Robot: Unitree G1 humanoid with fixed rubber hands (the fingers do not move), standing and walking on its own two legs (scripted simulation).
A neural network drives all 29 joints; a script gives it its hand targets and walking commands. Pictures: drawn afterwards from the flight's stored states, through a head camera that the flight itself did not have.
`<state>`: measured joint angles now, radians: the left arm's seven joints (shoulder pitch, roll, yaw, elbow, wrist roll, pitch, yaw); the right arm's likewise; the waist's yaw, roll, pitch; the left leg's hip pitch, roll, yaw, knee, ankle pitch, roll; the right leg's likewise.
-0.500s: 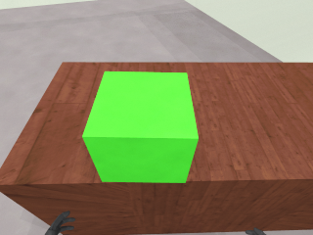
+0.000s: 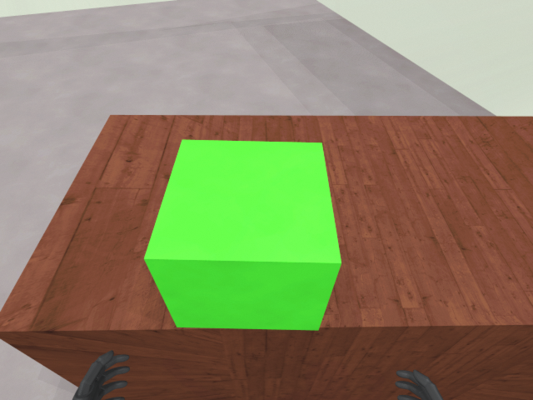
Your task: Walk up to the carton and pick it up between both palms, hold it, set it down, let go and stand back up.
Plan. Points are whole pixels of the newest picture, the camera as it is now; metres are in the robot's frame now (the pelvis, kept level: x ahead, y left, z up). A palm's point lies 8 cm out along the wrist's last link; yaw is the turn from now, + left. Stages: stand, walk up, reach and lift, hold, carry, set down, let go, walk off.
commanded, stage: reach and lift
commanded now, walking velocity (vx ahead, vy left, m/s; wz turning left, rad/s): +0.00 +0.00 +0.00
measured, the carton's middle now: (249, 234) +0.42 +0.04 +0.01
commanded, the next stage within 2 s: none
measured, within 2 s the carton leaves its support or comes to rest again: neither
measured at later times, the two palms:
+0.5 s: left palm out of the picture +0.16 +0.27 -0.03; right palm out of the picture +0.15 -0.21 -0.02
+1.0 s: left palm (90, 355) +0.22 +0.25 +0.00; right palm (419, 349) +0.22 -0.20 +0.02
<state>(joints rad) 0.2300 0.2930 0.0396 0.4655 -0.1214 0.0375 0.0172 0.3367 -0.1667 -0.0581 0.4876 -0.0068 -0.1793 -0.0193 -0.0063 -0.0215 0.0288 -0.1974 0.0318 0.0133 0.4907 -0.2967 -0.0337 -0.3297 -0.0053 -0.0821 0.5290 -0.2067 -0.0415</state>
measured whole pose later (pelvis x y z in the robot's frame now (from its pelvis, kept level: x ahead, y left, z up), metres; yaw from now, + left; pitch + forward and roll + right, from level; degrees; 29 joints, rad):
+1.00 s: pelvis +0.00 +0.02 +0.00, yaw +0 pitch -3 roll +0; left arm 0.15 0.29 -0.04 0.29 -0.32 -0.02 0.09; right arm 0.19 -0.17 -0.03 0.18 0.12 0.01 -0.03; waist -0.01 -0.02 0.02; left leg -0.13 0.03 0.01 0.49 -0.30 -0.03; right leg -0.24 0.00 -0.08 0.47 -0.18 -0.04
